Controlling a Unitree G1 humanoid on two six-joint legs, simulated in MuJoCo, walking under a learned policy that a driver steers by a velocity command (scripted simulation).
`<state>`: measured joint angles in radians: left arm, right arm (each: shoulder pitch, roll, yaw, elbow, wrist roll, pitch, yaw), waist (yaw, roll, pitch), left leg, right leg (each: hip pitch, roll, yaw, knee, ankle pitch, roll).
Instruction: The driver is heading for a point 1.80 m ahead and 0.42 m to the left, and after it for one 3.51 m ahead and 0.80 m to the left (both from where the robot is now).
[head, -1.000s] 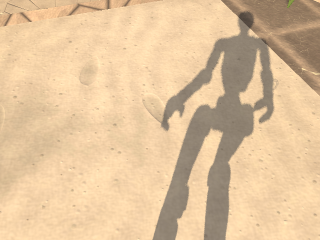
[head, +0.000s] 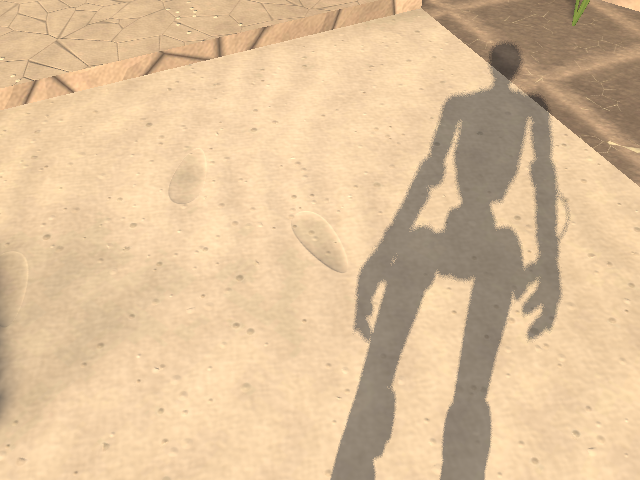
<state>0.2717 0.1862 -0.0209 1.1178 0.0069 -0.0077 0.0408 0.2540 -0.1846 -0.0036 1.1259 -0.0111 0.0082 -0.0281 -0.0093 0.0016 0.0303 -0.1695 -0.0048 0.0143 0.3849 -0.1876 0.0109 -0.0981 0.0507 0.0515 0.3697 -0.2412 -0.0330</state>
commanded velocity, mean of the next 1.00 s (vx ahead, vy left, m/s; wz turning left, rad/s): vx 0.15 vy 0.00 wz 0.00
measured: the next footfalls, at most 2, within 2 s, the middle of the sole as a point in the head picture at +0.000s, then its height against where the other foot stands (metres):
left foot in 1.20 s outside the picture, level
right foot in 1.76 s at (342, 426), level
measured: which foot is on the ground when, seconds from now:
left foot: down 0.00-0.82, up 0.84-1.00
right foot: down 0.00-1.00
